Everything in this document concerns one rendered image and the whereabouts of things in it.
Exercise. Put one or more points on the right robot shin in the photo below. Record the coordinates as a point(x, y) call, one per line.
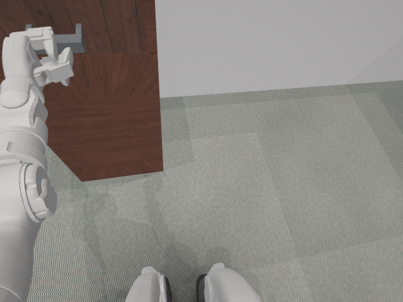
point(215, 266)

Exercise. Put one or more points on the left robot forearm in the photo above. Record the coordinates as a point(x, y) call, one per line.
point(23, 132)

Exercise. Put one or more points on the cabinet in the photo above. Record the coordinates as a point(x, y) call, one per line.
point(107, 122)

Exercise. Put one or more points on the robot shin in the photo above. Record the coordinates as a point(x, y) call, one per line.
point(215, 266)
point(148, 269)

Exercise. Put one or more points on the handle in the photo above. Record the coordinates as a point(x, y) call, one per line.
point(74, 41)

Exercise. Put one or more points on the robot left hand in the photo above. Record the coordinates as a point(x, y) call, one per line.
point(20, 60)

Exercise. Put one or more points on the left robot shin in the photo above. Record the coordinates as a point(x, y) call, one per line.
point(148, 269)

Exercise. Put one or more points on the drawer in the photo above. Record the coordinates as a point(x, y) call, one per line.
point(109, 26)

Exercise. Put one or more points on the left robot upper arm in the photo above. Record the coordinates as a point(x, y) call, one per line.
point(26, 199)

